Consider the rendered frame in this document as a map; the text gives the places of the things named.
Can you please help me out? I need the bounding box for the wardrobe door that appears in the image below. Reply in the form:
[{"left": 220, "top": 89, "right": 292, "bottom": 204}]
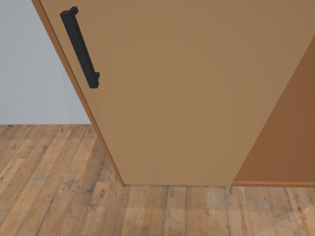
[
  {"left": 40, "top": 0, "right": 315, "bottom": 186},
  {"left": 233, "top": 35, "right": 315, "bottom": 182}
]

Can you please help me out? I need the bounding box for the handle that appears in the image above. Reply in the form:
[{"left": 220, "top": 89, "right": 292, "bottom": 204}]
[{"left": 60, "top": 6, "right": 100, "bottom": 89}]

